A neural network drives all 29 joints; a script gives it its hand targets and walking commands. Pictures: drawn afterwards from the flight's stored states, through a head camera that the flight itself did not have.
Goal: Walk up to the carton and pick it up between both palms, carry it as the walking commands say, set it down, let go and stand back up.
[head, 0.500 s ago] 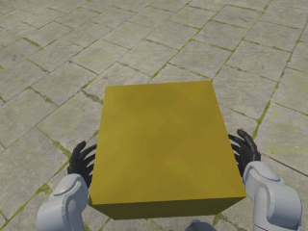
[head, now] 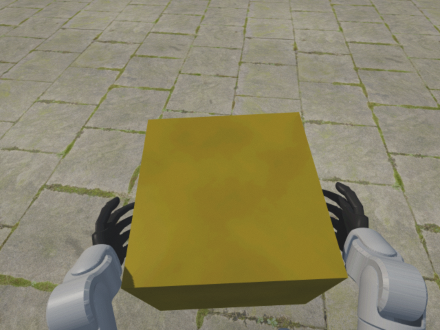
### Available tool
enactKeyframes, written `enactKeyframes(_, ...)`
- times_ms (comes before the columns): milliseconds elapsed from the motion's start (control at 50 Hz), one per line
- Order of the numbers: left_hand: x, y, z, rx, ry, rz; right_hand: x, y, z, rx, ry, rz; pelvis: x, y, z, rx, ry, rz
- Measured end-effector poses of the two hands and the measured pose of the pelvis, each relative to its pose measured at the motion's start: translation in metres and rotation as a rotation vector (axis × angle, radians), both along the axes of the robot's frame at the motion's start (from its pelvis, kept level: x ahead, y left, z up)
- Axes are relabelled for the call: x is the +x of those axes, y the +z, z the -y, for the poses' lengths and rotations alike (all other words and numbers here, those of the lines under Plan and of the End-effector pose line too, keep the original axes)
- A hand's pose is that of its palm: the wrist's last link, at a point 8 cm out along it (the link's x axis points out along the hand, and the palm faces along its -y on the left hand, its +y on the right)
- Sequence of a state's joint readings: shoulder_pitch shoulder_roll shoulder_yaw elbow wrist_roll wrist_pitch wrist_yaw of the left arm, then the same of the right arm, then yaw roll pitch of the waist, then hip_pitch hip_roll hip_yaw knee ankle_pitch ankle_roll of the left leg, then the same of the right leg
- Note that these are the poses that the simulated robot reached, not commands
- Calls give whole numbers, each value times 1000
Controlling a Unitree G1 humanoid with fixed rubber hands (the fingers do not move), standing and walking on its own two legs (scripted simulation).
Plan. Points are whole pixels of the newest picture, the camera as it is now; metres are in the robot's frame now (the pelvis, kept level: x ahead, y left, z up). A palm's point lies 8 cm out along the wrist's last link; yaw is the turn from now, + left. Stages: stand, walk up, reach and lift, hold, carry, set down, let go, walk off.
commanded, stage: carry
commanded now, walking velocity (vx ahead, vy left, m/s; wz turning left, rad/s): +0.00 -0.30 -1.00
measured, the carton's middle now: (228, 213) +0.33 +0.01 +0.02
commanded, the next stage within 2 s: none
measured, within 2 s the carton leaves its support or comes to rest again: neither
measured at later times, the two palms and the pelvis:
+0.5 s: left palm (301, 231) +0.26 -0.10 +0.08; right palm out of the picture +0.14 -0.45 +0.10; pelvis -0.03 -0.20 +0.01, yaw -20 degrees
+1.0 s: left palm (398, 249) +0.21 -0.21 +0.12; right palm out of the picture +0.08 -0.55 +0.12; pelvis -0.07 -0.29 +0.04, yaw -21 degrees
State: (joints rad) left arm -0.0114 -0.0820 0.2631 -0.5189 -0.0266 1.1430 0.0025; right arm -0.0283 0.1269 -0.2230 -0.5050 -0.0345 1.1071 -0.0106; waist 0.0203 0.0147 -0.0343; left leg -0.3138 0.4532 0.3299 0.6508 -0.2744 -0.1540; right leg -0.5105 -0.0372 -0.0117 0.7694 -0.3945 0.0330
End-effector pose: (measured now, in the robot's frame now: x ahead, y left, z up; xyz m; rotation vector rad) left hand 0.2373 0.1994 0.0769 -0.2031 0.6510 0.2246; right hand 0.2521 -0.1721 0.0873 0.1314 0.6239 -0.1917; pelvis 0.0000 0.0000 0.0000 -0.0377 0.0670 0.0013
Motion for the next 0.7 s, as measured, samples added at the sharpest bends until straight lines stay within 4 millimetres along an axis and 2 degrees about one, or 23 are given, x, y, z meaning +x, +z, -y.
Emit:
enactKeyframes(60,12,-12,56,17,-44,-4,-5,-22,56,24,-49,-2,5,-17,38,15,-46,30)
enactKeyframes(100,17,-14,87,26,-81,-42,-16,-30,87,41,-92,-38,3,-15,55,29,-85,28)
enactKeyframes(160,23,-11,127,37,-139,-77,-33,-31,125,55,-153,-74,-1,-5,77,57,-145,24)
enactKeyframes(240,30,-11,174,12,-202,-66,-49,-20,169,27,-217,-63,-5,-1,109,60,-208,8)
enactKeyframes(340,26,-22,222,-65,-245,-55,-67,-1,213,-52,-258,-51,-17,2,147,59,-254,-23)
enactKeyframes(400,21,-22,251,-87,-283,-50,-84,9,238,-68,-300,-43,-25,5,169,60,-288,-4)
enactKeyframes(520,19,10,309,-7,-361,13,-115,8,289,16,-378,20,-31,6,207,39,-361,9)
enactKeyframes(580,13,9,342,9,-392,25,-132,0,319,28,-402,31,-37,-2,233,36,-376,32)
enactKeyframes(700,-8,12,383,12,-409,-38,-159,6,357,37,-425,-30,-54,12,266,93,-390,33)
